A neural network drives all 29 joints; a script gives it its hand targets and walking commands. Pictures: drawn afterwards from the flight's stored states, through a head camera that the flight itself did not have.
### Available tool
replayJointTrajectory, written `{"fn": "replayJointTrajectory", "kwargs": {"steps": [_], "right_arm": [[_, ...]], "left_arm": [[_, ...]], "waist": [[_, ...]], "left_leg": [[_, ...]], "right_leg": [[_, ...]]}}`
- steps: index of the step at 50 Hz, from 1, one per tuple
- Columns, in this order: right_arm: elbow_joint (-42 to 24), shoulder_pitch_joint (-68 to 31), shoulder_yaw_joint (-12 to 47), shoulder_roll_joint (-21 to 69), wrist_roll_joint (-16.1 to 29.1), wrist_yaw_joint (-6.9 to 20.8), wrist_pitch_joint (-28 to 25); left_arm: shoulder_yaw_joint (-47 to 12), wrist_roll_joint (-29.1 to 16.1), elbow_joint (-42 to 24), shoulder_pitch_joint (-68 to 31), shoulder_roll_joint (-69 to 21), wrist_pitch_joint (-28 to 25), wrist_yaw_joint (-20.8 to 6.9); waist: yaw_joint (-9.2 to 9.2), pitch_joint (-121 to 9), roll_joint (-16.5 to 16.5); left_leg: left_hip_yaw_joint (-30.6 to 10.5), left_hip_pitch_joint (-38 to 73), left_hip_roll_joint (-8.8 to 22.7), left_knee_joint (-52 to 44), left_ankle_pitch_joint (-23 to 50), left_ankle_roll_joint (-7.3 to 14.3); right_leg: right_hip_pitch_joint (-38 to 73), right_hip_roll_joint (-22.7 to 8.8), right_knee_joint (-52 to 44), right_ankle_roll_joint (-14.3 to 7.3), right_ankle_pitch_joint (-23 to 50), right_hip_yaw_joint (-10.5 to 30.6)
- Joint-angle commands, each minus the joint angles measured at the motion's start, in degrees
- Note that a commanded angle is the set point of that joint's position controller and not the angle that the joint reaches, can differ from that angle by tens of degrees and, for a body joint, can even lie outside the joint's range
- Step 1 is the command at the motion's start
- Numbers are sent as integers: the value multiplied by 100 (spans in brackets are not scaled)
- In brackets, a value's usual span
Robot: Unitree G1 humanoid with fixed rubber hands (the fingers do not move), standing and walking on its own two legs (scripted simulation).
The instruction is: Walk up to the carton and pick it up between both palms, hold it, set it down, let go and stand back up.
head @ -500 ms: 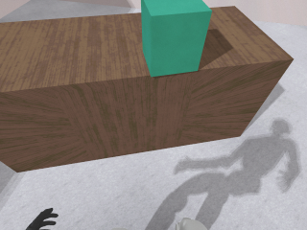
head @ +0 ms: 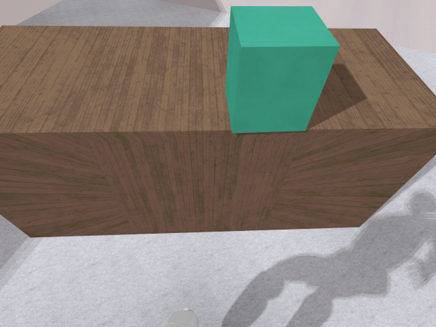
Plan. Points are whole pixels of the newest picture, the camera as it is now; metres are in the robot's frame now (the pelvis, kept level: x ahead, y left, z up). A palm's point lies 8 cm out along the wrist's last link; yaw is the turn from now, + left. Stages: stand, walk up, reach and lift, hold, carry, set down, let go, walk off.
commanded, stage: walk up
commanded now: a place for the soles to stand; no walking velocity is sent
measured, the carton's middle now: (270, 72) +0.72 -0.05 +0.07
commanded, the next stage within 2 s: none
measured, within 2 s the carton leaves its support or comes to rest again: neither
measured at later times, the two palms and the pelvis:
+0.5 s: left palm (104, 309) +0.15 +0.25 -0.10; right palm out of the picture +0.10 -0.39 -0.11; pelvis +0.05 -0.07 -0.01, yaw +3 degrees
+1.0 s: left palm out of the picture +0.08 +0.24 -0.13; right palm out of the picture +0.15 -0.37 -0.09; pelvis +0.07 -0.05 -0.01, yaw +7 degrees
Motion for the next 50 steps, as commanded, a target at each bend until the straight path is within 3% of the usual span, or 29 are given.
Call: {"fn": "replayJointTrajectory", "kwargs": {"steps": [1,2,4,5,7,12,13,14,18,19,20,21,22,23,24,25,26,29,32,33,37,39,42,44,45,46,47,48,50], "right_arm": [[-218,1737,-846,-2185,-136,-243,-320],[-240,1590,-911,-2298,55,-293,-242],[-161,1310,-785,-2027,69,-346,-225],[-136,1158,-719,-1822,35,-355,-250],[-123,961,-678,-1744,-9,-338,-254],[-163,908,-647,-1900,-114,-323,-283],[-166,808,-635,-1930,-133,-296,-272],[-154,790,-647,-1950,-124,-277,-277],[-218,549,-629,-1984,-167,-224,-202],[-312,265,-597,-1938,-145,-205,-164],[-357,-40,-550,-1849,-111,-185,-108],[-376,-176,-401,-1480,-72,-201,-59],[-362,157,-190,-799,-31,-217,-19],[-315,338,-103,-675,3,-253,7],[-166,302,-356,-1374,-15,-266,91],[-110,218,-437,-1585,9,-226,94],[-68,319,-438,-1492,13,-151,81],[46,547,-440,-1310,3,-33,76],[-50,448,-414,-1249,5,-28,86],[-63,367,-400,-1188,-3,-28,83],[-277,104,-350,-1043,-1,-68,53],[-317,11,-362,-1059,-4,-65,14],[-362,-81,-393,-1077,-33,-61,-54],[-156,523,-448,-984,-15,-66,-147],[64,971,-512,-1042,-57,-85,-178],[97,961,-603,-1354,-144,-119,-190],[-120,653,-629,-1787,-238,-149,-206],[-183,486,-679,-2031,-143,-137,-126],[-207,115,-627,-1869,-168,-177,-110]], "left_arm": [[385,71,-1007,-17,702,-49,83],[558,127,-881,-435,1490,62,119],[659,159,-792,-826,1644,117,128],[653,163,-749,-705,1538,131,107],[655,144,-702,-472,1439,187,46],[675,209,-753,-974,1455,280,12],[675,187,-699,-1038,1423,256,16],[668,191,-657,-1076,1494,235,28],[696,117,-534,-1178,1554,84,117],[714,85,-446,-988,1525,32,131],[707,89,-281,-627,1421,-43,164],[748,111,-18,-87,1446,-86,223],[871,204,32,277,1928,-120,273],[853,184,-117,-176,2254,-145,292],[895,132,-255,-526,2393,-113,261],[880,137,-266,-744,2336,-112,255],[881,126,-325,-953,2142,-135,264],[741,125,-351,-761,1746,-214,304],[813,111,-421,-481,1729,-264,314],[781,75,-362,-308,1637,-272,325],[813,76,-378,-10,1660,-247,362],[811,71,-401,-61,1666,-217,370],[800,129,-538,-275,1749,-140,314],[699,93,-588,-699,1699,-58,258],[588,65,-601,-734,1398,0,240],[409,32,-581,-654,966,35,272],[346,17,-609,-663,710,80,281],[501,51,-478,-864,1296,160,364],[597,54,-409,-906,1485,166,318]], "waist": [[-836,-1418,1713],[-1022,-1252,883],[-857,-135,63],[-707,85,30],[-547,-101,424],[-615,-146,628],[-621,-173,908],[-640,-185,764],[-636,-368,1068],[-454,-497,1194],[-171,-691,1009],[138,-781,612],[260,-907,-1070],[-87,-535,-1223],[-118,-452,-629],[-210,-77,-500],[-270,74,-634],[-293,263,-719],[-219,-111,-706],[-202,-200,-523],[-76,-347,-728],[-85,-392,-790],[-103,-456,-793],[-562,-604,-549],[-743,-847,-25],[-724,-842,949],[-598,-503,1613],[-707,-363,1074],[-553,-3,740]], "left_leg": [[-3997,3797,1956,-2401,658,1028],[-5041,3510,2367,-2901,-318,1721],[-4263,2640,2058,-2519,551,1635],[-3575,2282,1821,-2402,1382,1354],[-2882,1944,1455,-2240,1846,1015],[-2948,1229,1377,-1972,804,1290],[-2861,1164,1322,-1975,713,1321],[-2889,1247,1325,-1901,801,1332],[-2858,1103,1198,-1442,1340,1320],[-2520,760,1151,-1211,1713,1198],[-2061,145,965,-734,2037,1015],[-1399,-685,574,117,2142,599],[-696,-1616,-161,1664,551,203],[-393,-2163,-587,2126,-890,-16],[-551,-1983,-247,2482,-946,60],[-519,-1963,-106,2550,-611,92],[-423,-2026,-9,2412,-236,56],[-474,-1575,54,1847,331,-98],[-353,-1631,16,1760,215,-174],[-351,-1529,-8,1738,247,-163],[-202,-1578,89,1331,-178,-195],[-33,-1352,143,969,-469,-194],[185,-690,144,287,-785,-142],[299,844,27,-1021,55,-15],[191,1740,-173,-1512,400,32],[-1068,2035,356,-1936,341,250],[-3524,1647,1558,-2563,320,745],[-4101,1143,1861,-2878,-603,1269],[-3727,1034,1539,-2445,-497,1298]], "right_leg": [[-2676,-170,2694,326,-499,682],[-3178,-226,2921,307,-764,1269],[-3384,-604,3233,303,-301,1422],[-3255,-691,3096,311,28,1431],[-2800,-692,2905,351,375,1450],[-2585,-765,2182,367,-30,1314],[-2548,-760,1961,372,-48,1240],[-2532,-757,1786,388,-49,1193],[-1909,-587,928,378,-388,1023],[-1247,-562,453,310,-236,987],[-197,-463,-448,209,326,875],[1133,-458,-1324,129,853,1012],[1758,-1451,-2037,159,620,2346],[1268,-2604,-2599,95,521,3499],[642,-2783,-2953,-6,-1142,3716],[267,-2585,-3024,-37,-1965,3412],[387,-2366,-2977,96,-1969,3080],[212,-1855,-2866,350,-616,2191],[960,-1947,-2421,109,955,2097],[1094,-1908,-2259,194,1724,2015],[1397,-1981,-1744,-213,2901,1865],[1174,-2051,-1599,-493,3004,1860],[575,-2179,-1502,-946,1961,1918],[-471,-1927,-900,-728,1624,1326],[-990,-1577,-97,-422,1229,950],[-1656,-1146,1119,-43,555,472],[-2432,-517,1687,405,-669,485],[-2265,-558,1764,306,-1084,1067],[-2250,-649,1657,297,-966,1166]]}}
